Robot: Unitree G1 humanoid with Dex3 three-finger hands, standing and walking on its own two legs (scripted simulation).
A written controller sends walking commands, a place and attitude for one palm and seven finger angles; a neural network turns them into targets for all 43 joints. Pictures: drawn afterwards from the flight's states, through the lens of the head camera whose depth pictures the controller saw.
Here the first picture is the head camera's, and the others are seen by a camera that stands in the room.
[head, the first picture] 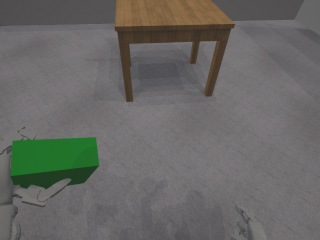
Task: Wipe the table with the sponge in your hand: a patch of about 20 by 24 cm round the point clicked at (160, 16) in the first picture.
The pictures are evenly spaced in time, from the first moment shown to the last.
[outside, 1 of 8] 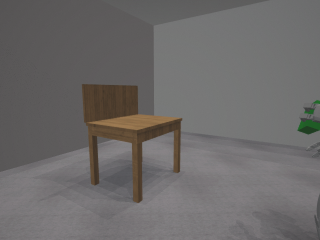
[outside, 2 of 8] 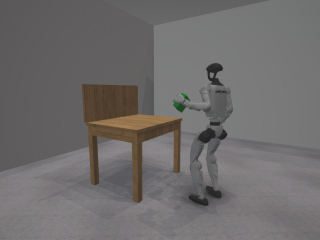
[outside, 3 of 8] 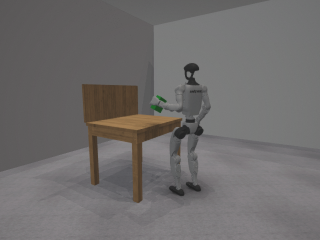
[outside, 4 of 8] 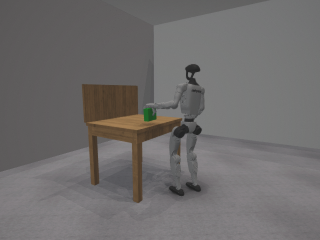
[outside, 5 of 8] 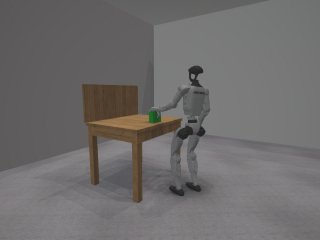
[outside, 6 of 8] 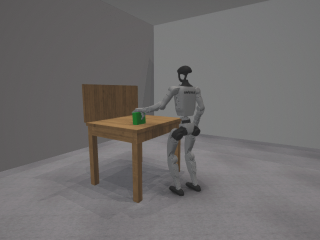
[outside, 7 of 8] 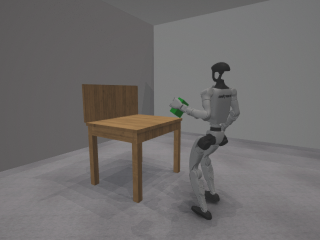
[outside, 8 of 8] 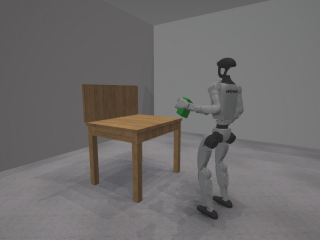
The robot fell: no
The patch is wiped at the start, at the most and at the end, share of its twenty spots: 0.00 1.00 1.00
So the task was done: yes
